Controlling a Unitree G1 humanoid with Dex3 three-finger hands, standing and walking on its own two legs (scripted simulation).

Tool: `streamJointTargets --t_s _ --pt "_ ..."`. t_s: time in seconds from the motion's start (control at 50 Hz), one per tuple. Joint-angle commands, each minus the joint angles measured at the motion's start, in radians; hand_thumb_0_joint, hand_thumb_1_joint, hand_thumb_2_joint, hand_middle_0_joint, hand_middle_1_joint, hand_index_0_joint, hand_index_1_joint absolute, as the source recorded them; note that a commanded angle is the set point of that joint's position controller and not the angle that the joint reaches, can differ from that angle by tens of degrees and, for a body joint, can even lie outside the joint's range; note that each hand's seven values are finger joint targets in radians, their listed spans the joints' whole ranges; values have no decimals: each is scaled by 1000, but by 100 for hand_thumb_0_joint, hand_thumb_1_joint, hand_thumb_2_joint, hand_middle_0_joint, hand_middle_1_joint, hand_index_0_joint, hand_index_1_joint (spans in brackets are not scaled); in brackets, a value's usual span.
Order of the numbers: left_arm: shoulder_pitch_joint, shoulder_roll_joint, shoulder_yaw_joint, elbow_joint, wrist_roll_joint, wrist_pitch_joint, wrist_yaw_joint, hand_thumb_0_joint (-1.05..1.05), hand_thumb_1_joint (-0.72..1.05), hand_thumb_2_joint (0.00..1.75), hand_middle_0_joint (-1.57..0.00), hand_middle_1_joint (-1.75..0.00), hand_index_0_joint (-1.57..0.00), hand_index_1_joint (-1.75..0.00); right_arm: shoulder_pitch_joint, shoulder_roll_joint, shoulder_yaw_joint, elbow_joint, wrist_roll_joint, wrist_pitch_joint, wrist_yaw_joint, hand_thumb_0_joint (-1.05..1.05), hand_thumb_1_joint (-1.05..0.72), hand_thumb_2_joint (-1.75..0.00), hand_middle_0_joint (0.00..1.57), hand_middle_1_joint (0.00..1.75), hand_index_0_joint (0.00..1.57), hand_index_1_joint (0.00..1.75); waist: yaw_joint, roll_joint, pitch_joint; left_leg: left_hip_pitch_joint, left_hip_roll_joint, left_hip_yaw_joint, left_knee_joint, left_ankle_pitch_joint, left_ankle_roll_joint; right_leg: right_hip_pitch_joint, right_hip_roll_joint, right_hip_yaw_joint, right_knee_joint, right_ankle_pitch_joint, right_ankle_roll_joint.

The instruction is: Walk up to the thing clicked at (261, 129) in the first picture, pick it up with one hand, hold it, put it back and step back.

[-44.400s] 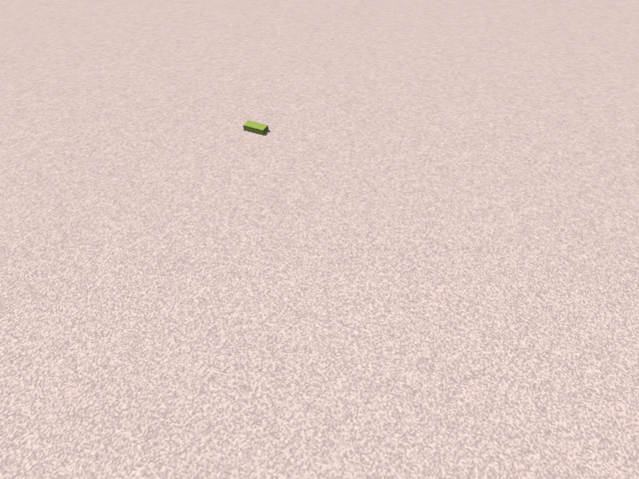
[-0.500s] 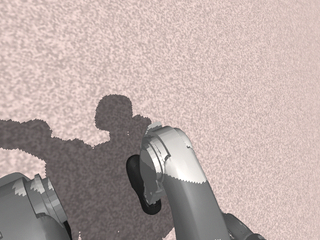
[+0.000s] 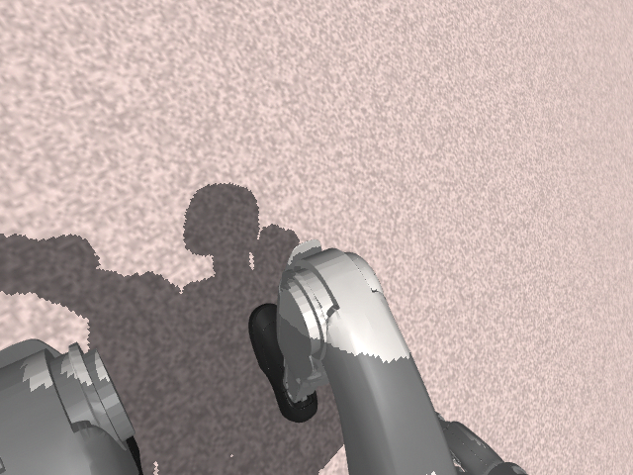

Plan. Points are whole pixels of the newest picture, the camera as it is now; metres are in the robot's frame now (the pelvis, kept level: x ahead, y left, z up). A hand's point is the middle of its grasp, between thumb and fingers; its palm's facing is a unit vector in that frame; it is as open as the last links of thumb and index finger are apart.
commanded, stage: withdraw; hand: left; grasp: from above
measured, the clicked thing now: out of the picture +0.47 +0.34 -0.29
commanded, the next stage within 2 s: home in 0.88 s
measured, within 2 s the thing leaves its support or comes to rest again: neither
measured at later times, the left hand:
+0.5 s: hand out of the picture +0.46 +0.36 -0.10, palm faces -0.46 -0.11 -0.88, open 13.8 cm
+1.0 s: hand out of the picture +0.47 +0.36 -0.14, palm faces -0.39 -0.08 -0.92, open 13.1 cm
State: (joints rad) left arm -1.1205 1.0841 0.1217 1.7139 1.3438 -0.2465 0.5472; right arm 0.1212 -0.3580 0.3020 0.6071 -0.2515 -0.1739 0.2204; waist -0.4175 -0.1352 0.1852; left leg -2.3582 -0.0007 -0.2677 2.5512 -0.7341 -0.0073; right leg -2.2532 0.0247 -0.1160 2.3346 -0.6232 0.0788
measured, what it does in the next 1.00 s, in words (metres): stands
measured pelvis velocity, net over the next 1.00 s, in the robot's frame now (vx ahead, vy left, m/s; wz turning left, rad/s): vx -0.01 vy -0.01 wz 0.09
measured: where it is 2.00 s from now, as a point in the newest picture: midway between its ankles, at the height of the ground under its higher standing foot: (215, 433)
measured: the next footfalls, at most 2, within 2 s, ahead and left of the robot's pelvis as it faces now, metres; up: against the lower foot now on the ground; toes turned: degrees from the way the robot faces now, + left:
none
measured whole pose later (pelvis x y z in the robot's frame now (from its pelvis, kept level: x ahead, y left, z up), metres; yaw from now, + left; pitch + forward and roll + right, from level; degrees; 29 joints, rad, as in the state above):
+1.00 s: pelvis -0.01 -0.01 +0.02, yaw +5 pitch +34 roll -11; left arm -1.12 0.92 0.10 1.46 1.31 -0.19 0.32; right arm 0.21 -0.30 0.15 0.63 -0.15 0.00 0.12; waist -0.33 -0.01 0.02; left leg -2.39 -0.02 -0.17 2.43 -0.65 0.00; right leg -2.30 -0.02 -0.04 2.29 -0.60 0.06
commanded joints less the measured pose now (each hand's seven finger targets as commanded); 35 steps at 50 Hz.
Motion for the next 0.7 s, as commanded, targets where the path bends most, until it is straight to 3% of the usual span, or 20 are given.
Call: streamJointTargets --t_s 0.0,0.02,0.04,0.08,0.12,0.14,0.18,0.26,0.32,0.36,0.44,0.5,0.54,0.58,0.66,0.68 --pt "-285 235 16 -170 -13 13 38 0 -47 94 -11 -97 -12 -96 211 -343 -114 23 10 -4 -10 0 -91 -90 20 30 20 30 -46 628 -697 584 34 111 -278 305 -5 346 29 -148 -149 269 -97" --pt "-285 259 39 -208 -19 19 45 0 -49 96 -9 -99 -10 -97 212 -336 -122 25 10 -3 -9 0 -90 -90 20 30 20 30 -25 659 -741 602 36 112 -295 319 -7 371 33 -148 -155 281 -97" --pt "-325 243 34 -264 -22 25 46 0 -49 96 -9 -98 -10 -97 208 -340 -127 17 11 -5 -5 0 -91 -90 20 30 20 30 -19 691 -763 625 35 110 -293 341 -15 340 26 -150 -145 292 -102" --pt "-289 207 31 -231 -31 56 35 0 -50 97 -8 -99 -9 -98 214 -326 -143 28 14 -8 7 0 -90 -90 20 30 20 30 -19 691 -760 624 34 118 -293 333 -11 326 27 -146 -145 289 -100" --pt "-295 239 68 -356 -44 79 19 0 -51 98 -8 -99 -9 -98 232 -324 -169 24 31 -2 13 0 -90 -90 20 30 20 30 28 748 -839 645 26 130 -321 354 -16 343 22 -134 -149 296 -108" --pt "-285 207 58 -428 -59 91 3 0 -51 98 -9 -98 -9 -98 217 -310 -182 8 39 4 15 0 -90 -90 20 30 20 30 59 780 -909 676 21 137 -336 374 -19 350 19 -128 -150 309 -115" --pt "-217 132 23 -443 -79 123 -50 0 -52 98 -9 -98 -8 -98 208 -291 -210 22 65 25 24 0 -90 -90 20 30 20 30 91 785 -929 677 18 156 -356 377 -15 322 19 -112 -153 298 -119" --pt "-209 -4 -33 -485 -123 164 -180 0 -51 99 -9 -99 -9 -99 255 -273 -256 27 100 76 25 0 -90 -90 20 30 20 30 69 636 -872 574 4 170 -377 315 6 306 11 -86 -213 261 -119" --pt "-218 -19 -55 -518 -141 172 -281 0 -49 98 -10 -99 -10 -99 283 -262 -271 27 120 124 8 0 -90 -90 20 30 20 30 71 521 -854 537 -6 180 -408 289 20 370 8 -67 -260 245 -117" --pt "-211 -68 -80 -528 -159 166 -344 0 -49 98 -12 -97 -11 -98 284 -255 -283 17 131 151 -8 0 -91 -90 20 30 20 30 73 480 -837 533 -11 178 -431 252 20 366 3 -61 -281 200 -122" --pt "-216 -70 -86 -544 -165 129 -414 0 -44 95 -16 -93 -15 -94 275 -250 -291 0 143 191 -60 0 -90 -90 20 30 20 30 76 403 -782 516 -21 176 -443 209 21 347 -10 -49 -322 139 -129" --pt "-213 -81 -92 -531 -169 89 -427 0 -41 93 -18 -92 -17 -92 264 -228 -276 -9 142 207 -84 0 -90 -90 20 30 20 30 76 376 -763 489 -25 190 -449 194 25 362 -15 -42 -333 116 -124" --pt "-225 -53 -85 -524 -163 58 -417 0 -39 91 -19 -89 -19 -90 254 -220 -266 -7 138 212 -101 0 -90 -90 20 30 20 30 81 363 -761 470 -25 201 -438 181 30 369 -14 -36 -342 102 -121" --pt "-226 -31 -80 -484 -152 32 -393 0 -38 91 -20 -88 -20 -89 238 -216 -251 -4 134 212 -113 0 -90 -90 20 30 20 30 91 370 -761 468 -25 203 -440 163 30 365 -13 -32 -336 88 -121" --pt "-310 -8 -84 -452 -115 -21 -317 0 -36 88 -21 -87 -21 -87 239 -210 -228 7 118 206 -124 0 -90 -90 20 30 20 30 70 406 -790 459 -19 205 -422 145 34 351 -4 -38 -310 87 -113" --pt "-318 11 -75 -435 -102 -27 -294 0 -35 87 -21 -87 -22 -87 233 -215 -226 10 115 202 -126 0 -90 -90 20 30 20 30 76 426 -806 479 -20 206 -418 149 32 338 -3 -38 -300 93 -114"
